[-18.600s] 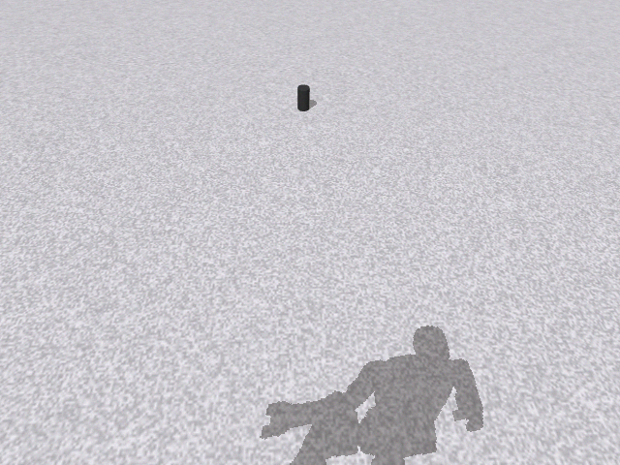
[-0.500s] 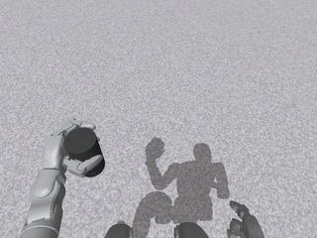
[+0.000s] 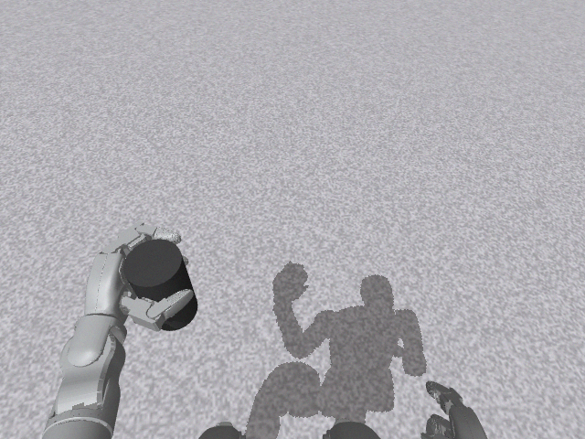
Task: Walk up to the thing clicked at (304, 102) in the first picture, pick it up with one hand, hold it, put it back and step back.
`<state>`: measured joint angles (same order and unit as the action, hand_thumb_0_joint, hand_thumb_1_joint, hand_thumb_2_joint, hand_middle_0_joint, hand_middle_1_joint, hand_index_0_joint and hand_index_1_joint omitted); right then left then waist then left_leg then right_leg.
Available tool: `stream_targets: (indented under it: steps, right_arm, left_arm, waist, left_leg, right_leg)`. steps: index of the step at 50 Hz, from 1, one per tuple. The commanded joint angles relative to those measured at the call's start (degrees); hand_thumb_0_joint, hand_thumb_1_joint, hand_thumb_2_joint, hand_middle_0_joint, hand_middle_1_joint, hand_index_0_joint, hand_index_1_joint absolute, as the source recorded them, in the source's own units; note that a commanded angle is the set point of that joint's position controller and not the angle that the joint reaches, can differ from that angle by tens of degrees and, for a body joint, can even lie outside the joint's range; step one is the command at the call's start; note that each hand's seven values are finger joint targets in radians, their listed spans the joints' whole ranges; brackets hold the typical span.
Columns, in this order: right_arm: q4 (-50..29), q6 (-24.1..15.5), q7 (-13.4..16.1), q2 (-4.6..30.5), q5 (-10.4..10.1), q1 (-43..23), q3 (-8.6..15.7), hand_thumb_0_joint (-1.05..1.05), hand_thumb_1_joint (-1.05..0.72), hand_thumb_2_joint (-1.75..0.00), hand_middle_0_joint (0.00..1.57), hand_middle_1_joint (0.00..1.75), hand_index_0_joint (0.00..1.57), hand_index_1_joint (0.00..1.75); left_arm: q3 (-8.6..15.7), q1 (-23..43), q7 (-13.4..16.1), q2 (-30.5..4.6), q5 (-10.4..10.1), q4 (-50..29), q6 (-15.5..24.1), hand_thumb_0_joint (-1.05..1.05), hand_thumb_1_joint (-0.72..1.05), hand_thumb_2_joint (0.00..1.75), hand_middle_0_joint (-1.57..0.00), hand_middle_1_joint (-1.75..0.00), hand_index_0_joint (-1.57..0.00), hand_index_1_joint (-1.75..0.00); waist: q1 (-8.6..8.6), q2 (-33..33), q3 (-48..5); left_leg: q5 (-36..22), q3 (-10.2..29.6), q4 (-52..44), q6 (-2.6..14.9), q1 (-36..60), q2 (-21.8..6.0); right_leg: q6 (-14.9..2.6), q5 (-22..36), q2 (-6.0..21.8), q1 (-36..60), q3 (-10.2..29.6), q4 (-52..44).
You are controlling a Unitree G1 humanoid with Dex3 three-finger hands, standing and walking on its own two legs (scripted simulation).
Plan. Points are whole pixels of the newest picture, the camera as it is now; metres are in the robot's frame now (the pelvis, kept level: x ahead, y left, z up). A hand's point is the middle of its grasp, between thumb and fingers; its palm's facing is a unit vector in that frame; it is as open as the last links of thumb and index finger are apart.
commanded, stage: hold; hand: left
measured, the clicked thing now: (164, 287) +0.32 +0.17 +0.01
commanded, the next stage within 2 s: none
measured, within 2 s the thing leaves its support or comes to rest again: neither
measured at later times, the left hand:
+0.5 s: hand (161, 276) +0.32 +0.16 +0.05, palm faces -0.03 -1.00 +0.00, open 9.8 cm
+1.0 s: hand (159, 274) +0.32 +0.17 +0.05, palm faces -0.02 -1.00 +0.00, open 9.8 cm
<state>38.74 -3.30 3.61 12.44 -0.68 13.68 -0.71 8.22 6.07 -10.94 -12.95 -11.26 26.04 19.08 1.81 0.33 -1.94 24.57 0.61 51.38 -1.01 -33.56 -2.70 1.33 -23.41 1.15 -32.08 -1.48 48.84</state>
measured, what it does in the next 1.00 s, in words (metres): stands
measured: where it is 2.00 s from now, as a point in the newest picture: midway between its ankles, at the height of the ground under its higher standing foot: outside the picture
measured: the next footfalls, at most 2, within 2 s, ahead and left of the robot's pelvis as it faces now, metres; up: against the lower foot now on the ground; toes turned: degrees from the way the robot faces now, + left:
none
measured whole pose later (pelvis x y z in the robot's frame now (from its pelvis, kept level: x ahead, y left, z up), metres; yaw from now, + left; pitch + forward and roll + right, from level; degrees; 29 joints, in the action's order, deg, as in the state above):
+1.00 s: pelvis +0.00 +0.00 +0.01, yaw +0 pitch +4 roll -1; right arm 39.7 -3.8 3.1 12.6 -0.7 13.5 -0.5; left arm 8.2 8.5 -11.1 -12.8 -10.9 30.1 20.1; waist 1.6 0.1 -0.7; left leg 22.2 0.3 46.7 -0.9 -28.8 -2.5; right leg 1.4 -21.0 1.2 -27.5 -1.2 44.4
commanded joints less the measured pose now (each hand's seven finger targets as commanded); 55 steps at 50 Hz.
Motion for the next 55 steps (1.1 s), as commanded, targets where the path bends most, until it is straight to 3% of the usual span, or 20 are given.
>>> stream_targets:
  steps: [1, 5, 6, 10, 13, 14, 17, 20, 23, 24, 27, 28, 29, 31, 32, 33, 34, 37, 43, 55]
  right_arm:
    - [-6.7, -2.8, 0.6, 7.8, 0.1, -1.0, 3.0, 0.0, -0.91, -0.9, 0.2, 0.3, 0.2, 0.3]
    - [-6.9, -2.6, 0.6, 7.9, 0.1, -1.5, 3.0, 0.0, -0.91, -0.9, 0.2, 0.3, 0.2, 0.3]
    - [-7.2, -2.7, 0.6, 7.7, 0.0, -2.1, 2.8, 0.0, -0.9, -0.9, 0.2, 0.3, 0.2, 0.3]
    - [-6.9, -2.9, 0.7, 7.5, 0.1, -2.1, 2.8, 0.0, -0.91, -0.9, 0.2, 0.3, 0.2, 0.3]
    - [-6.7, -2.9, 0.6, 7.6, 0.0, -2.2, 2.8, 0.0, -0.91, -0.9, 0.2, 0.3, 0.2, 0.3]
    - [-6.8, -2.9, 0.6, 7.7, 0.0, -2.2, 2.9, 0.0, -0.91, -0.9, 0.2, 0.3, 0.2, 0.3]
    - [-6.9, -2.8, 0.6, 7.7, 0.0, -2.2, 2.9, 0.0, -0.91, -0.9, 0.2, 0.3, 0.2, 0.3]
    - [-6.6, -2.9, 0.5, 7.6, 0.1, -2.0, 2.9, 0.0, -0.9, -0.9, 0.2, 0.3, 0.2, 0.3]
    - [-6.7, -3.0, 0.5, 7.8, 0.0, -2.6, 2.9, 0.0, -0.9, -0.9, 0.2, 0.3, 0.2, 0.3]
    - [-6.9, -3.1, 0.4, 7.5, 0.0, -3.1, 2.8, 0.0, -0.91, -0.9, 0.2, 0.3, 0.2, 0.3]
    - [-6.6, -3.1, 0.3, 8.0, 0.0, -2.1, 3.2, 0.0, -0.9, -0.9, 0.2, 0.3, 0.2, 0.3]
    - [-6.8, -3.2, 0.3, 8.0, 0.0, -2.3, 3.1, 0.0, -0.9, -0.9, 0.2, 0.3, 0.2, 0.3]
    - [-6.6, -3.1, 0.3, 7.6, 0.0, -1.8, 2.9, 0.0, -0.91, -0.9, 0.2, 0.3, 0.2, 0.3]
    - [-6.7, -3.1, 0.4, 7.6, 0.0, -2.3, 2.7, 0.0, -0.91, -0.9, 0.2, 0.3, 0.2, 0.3]
    - [-6.2, -3.1, 0.5, 7.9, 0.0, -2.0, 2.9, 0.0, -0.91, -0.9, 0.2, 0.3, 0.2, 0.3]
    - [-6.2, -3.1, 0.5, 7.7, -0.1, -2.0, 2.9, 0.0, -0.91, -0.9, 0.2, 0.3, 0.2, 0.3]
    - [-6.1, -3.2, 0.3, 7.8, 0.0, -2.0, 2.9, 0.0, -0.9, -0.9, 0.2, 0.3, 0.2, 0.3]
    - [-6.4, -3.1, 0.2, 7.9, -0.1, -2.5, 3.1, 0.0, -0.91, -0.9, 0.2, 0.3, 0.2, 0.3]
    - [-6.3, -3.2, 0.4, 7.8, -0.1, -1.9, 3.1, 0.0, -0.91, -0.9, 0.2, 0.3, 0.2, 0.3]
    - [-6.1, -3.3, 0.1, 8.0, 0.1, -1.4, 3.1, 0.0, -0.91, -0.9, 0.2, 0.3, 0.2, 0.3]
  left_arm:
    - [3.7, 21.3, 0.1, -7.9, -2.2, -18.5, 7.1, 0.0, 0.21, 1.2, -1.17, -1.34, -1.19, -1.34]
    - [4.6, 20.9, 0.2, -8.7, -2.2, -17.9, 6.9, 0.0, 0.2, 1.18, -1.18, -1.33, -1.19, -1.33]
    - [3.7, 21.6, 0.0, -8.1, -2.2, -18.3, 6.9, 0.0, 0.2, 1.19, -1.17, -1.33, -1.18, -1.33]
    - [4.6, 21.3, 0.0, -8.8, -2.3, -18.4, 7.0, 0.0, 0.2, 1.2, -1.18, -1.35, -1.19, -1.35]
    - [3.4, 21.1, 0.0, -7.1, -2.3, -16.5, 6.7, 0.0, 0.2, 1.21, -1.18, -1.36, -1.2, -1.36]
    - [4.8, 21.8, 0.1, -8.7, -2.2, -16.7, 6.8, 0.0, 0.21, 1.21, -1.19, -1.36, -1.2, -1.36]
    - [5.2, 21.9, 0.1, -8.8, -2.3, -16.9, 7.0, 0.0, 0.22, 1.2, -1.2, -1.36, -1.22, -1.36]
    - [3.7, 23.1, -0.3, -7.6, -2.1, -16.6, 7.1, 0.0, 0.23, 1.21, -1.19, -1.36, -1.21, -1.36]
    - [4.9, 23.8, -0.4, -8.4, -2.3, -14.6, 7.4, 0.0, 0.24, 1.22, -1.2, -1.37, -1.22, -1.37]
    - [3.0, 24.8, -0.6, -7.5, -2.1, -16.4, 7.8, 0.0, 0.22, 1.21, -1.21, -1.37, -1.22, -1.37]
    - [5.1, 22.6, -0.3, -9.1, -2.1, -15.9, 7.7, 0.0, 0.21, 1.19, -1.2, -1.36, -1.22, -1.35]
    - [3.4, 24.4, -0.5, -8.2, -2.2, -17.2, 7.9, 0.0, 0.22, 1.2, -1.19, -1.36, -1.21, -1.36]
    - [4.7, 23.4, -0.2, -9.2, -2.2, -17.1, 7.8, 0.0, 0.21, 1.19, -1.2, -1.36, -1.22, -1.36]
    - [3.5, 25.5, -0.3, -7.9, -2.3, -16.9, 7.6, 0.0, 0.21, 1.2, -1.21, -1.36, -1.22, -1.36]
    - [4.8, 25.8, 0.0, -8.6, -2.5, -16.0, 7.7, 0.0, 0.21, 1.21, -1.21, -1.37, -1.22, -1.37]
    - [4.1, 23.6, 0.0, -7.9, -2.0, -13.9, 7.4, 0.0, 0.22, 1.21, -1.21, -1.37, -1.22, -1.37]
    - [3.1, 26.1, -0.1, -7.1, -2.3, -15.7, 7.7, 0.0, 0.22, 1.21, -1.2, -1.37, -1.21, -1.37]
    - [4.2, 23.7, 0.0, -8.3, -1.9, -14.8, 7.9, 0.0, 0.21, 1.2, -1.21, -1.36, -1.22, -1.36]
    - [4.8, 23.4, 0.2, -8.6, -2.0, -14.9, 7.9, 0.0, 0.22, 1.2, -1.21, -1.37, -1.23, -1.37]
    - [3.4, 25.8, -0.3, -7.6, -2.0, -13.8, 8.3, 0.0, 0.24, 1.21, -1.23, -1.38, -1.24, -1.38]
  waist:
    - [0.3, 3.5, -18.0]
    - [-0.25, 2.6, -17.6]
    - [-0.14, 2.7, -16.4]
    - [-0.31, 3.1, -17.9]
    - [0.22, 2.1, -15.9]
    - [-0.32, 2.2, -15.4]
    - [-0.49, 2.2, -17.1]
    - [0.1, 2.5, -16.3]
    - [-0.07, 1.6, -15.0]
    - [0.02, 2.8, -15.1]
    - [-0.66, 3.0, -18.3]
    - [-0.25, 3.0, -17.2]
    - [-0.73, 3.0, -18.6]
    - [0.15, 2.7, -17.1]
    - [0.25, 2.1, -17.1]
    - [0.07, 1.8, -16.2]
    - [0.4, 2.3, -15.5]
    - [-0.68, 3.3, -15.9]
    - [-0.31, 1.9, -18.1]
    - [0.26, 1.8, -16.6]
  left_leg:
    - [-16.0, 0.2, -8.3, 0.39, 11.2, 1.5]
    - [-14.7, -0.1, -8.9, 0.63, 10.8, 1.8]
    - [-13.0, -0.2, -9.3, 0.69, 10.3, 1.8]
    - [-14.2, -0.8, -9.3, 0.77, 11.7, 2.1]
    - [-13.9, -0.6, -9.9, 0.87, 11.4, 2.0]
    - [-13.1, -0.6, -10.2, 0.9, 10.9, 2.0]
    - [-13.8, -0.7, -10.3, 0.88, 11.8, 2.0]
    - [-14.3, -0.6, -10.6, 0.79, 12.3, 1.9]
    - [-10.9, -0.8, -11.3, 1.01, 11.1, 2.0]
    - [-10.4, -0.7, -11.6, 0.9, 11.8, 2.0]
    - [-14.2, -0.5, -11.0, 0.72, 12.9, 1.9]
    - [-13.9, -0.5, -11.1, 0.75, 12.7, 2.0]
    - [-15.3, -0.5, -10.8, 0.75, 13.0, 1.9]
    - [-14.5, -0.9, -10.9, 0.87, 12.9, 2.0]
    - [-14.5, -0.7, -10.9, 0.95, 12.9, 1.9]
    - [-14.3, -0.8, -11.2, 0.9, 12.6, 1.9]
    - [-13.1, -0.7, -11.4, 0.88, 12.5, 1.9]
    - [-12.7, -0.5, -11.9, 0.69, 12.8, 1.9]
    - [-15.4, -0.7, -11.4, 0.84, 13.8, 2.0]
    - [-14.6, -0.7, -11.3, 0.91, 12.7, 1.9]
  right_leg:
    - [-1.96, 16.4, -1.8, 6.9, -1.2, -6.1]
    - [-1.84, 15.7, -1.6, 8.1, -1.0, -7.2]
    - [-1.81, 14.2, -1.6, 7.8, -0.9, -7.7]
    - [-1.59, 16.0, -1.3, 9.3, -0.5, -8.5]
    - [-1.54, 15.8, -1.4, 9.0, -0.8, -8.8]
    - [-1.61, 14.9, -1.3, 9.1, -0.7, -9.0]
    - [-1.6, 15.6, -1.3, 10.4, -0.7, -9.2]
    - [-1.68, 15.9, -1.5, 9.8, -0.8, -9.2]
    - [-1.64, 12.8, -1.3, 9.4, -0.6, -9.9]
    - [-1.71, 12.4, -1.4, 8.8, -0.6, -9.8]
    - [-1.86, 15.6, -1.5, 10.7, -0.9, -9.2]
    - [-1.8, 15.4, -1.4, 10.5, -0.8, -9.5]
    - [-1.77, 16.7, -1.5, 11.5, -0.8, -9.3]
    - [-1.65, 16.3, -1.3, 10.7, -0.5, -10.0]
    - [-1.58, 16.4, -1.4, 10.3, -0.5, -9.8]
    - [-1.67, 16.1, -1.4, 9.9, -0.6, -9.9]
    - [-1.74, 15.0, -1.3, 9.4, -0.6, -10.0]
    - [-1.94, 14.0, -1.5, 9.7, -0.9, -10.0]
    - [-1.72, 16.9, -1.4, 11.4, -0.7, -10.1]
    - [-1.78, 16.3, -1.4, 10.6, -0.7, -10.2]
